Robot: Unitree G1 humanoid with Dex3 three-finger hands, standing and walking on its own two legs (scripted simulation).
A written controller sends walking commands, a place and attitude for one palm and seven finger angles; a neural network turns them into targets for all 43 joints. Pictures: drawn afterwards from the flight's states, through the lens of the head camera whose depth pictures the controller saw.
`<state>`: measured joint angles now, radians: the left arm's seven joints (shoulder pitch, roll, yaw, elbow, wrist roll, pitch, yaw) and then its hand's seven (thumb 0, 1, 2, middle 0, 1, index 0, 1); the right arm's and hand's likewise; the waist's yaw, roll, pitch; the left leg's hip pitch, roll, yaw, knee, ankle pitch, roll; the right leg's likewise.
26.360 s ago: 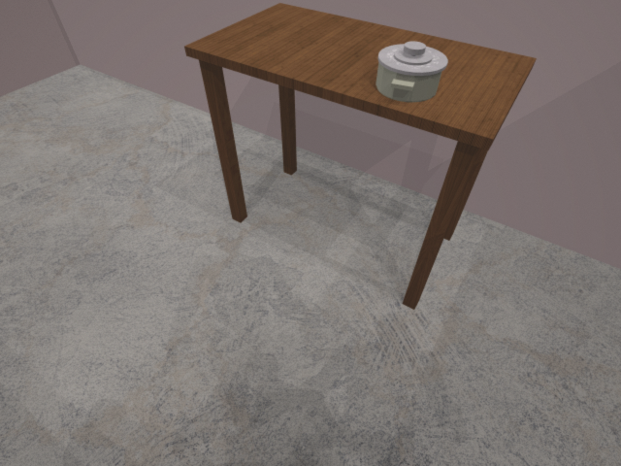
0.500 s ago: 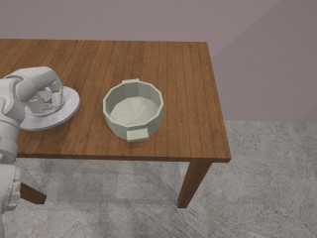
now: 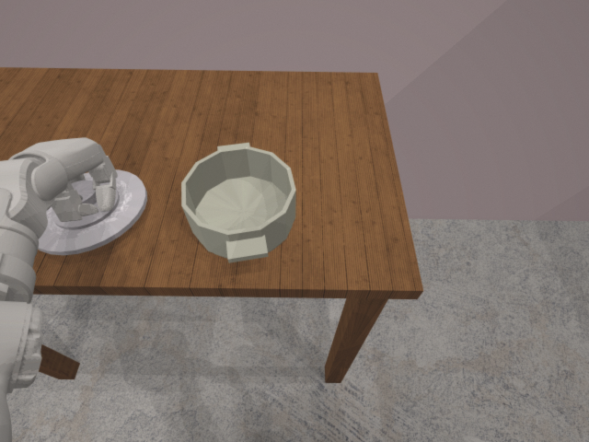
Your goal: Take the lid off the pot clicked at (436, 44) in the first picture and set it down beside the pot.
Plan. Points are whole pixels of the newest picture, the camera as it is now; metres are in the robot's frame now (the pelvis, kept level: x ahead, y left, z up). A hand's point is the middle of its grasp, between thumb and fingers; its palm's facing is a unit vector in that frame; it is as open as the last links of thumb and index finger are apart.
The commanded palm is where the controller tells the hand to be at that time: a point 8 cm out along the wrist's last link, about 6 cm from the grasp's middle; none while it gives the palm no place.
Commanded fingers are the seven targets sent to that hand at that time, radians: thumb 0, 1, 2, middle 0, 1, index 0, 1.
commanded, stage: open the fingers wide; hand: left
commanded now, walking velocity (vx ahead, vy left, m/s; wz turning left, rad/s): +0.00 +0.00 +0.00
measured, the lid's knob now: (79, 195) +0.45 +0.32 +0.06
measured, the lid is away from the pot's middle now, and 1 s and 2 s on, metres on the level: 0.23 0.24 0.24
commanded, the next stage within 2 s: raise the empty hand in 1.16 s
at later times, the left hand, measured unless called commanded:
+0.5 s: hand (81, 197) +0.43 +0.30 +0.08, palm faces -0.43 -0.05 -0.90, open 6.0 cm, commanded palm +0.43 +0.31 +0.14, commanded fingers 0.00 0.20 0.89 -0.53 -0.86 -0.73 -0.95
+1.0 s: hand (73, 194) +0.43 +0.31 +0.08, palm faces -0.42 -0.07 -0.91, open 10.5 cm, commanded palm +0.43 +0.31 +0.14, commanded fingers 0.00 -0.07 0.76 -0.40 -0.77 -0.40 -0.77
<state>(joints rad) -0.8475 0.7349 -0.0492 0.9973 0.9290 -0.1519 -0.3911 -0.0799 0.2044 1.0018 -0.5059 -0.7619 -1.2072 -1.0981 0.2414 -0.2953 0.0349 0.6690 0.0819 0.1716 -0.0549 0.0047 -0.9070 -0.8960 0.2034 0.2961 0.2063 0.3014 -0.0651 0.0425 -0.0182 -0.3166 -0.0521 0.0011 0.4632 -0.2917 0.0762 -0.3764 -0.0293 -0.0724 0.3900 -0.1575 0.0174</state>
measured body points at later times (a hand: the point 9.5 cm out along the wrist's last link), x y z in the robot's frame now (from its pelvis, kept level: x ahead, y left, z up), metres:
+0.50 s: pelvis +0.00 +0.00 +0.00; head +0.07 +0.00 +0.44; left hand +0.44 +0.30 +0.13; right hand +0.07 -0.27 -0.13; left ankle -0.05 +0.07 -0.74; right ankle +0.01 -0.14 -0.74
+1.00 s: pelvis +0.00 +0.00 +0.00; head +0.06 +0.00 +0.44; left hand +0.44 +0.31 +0.14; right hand +0.07 -0.27 -0.13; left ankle -0.05 +0.07 -0.74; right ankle +0.01 -0.14 -0.74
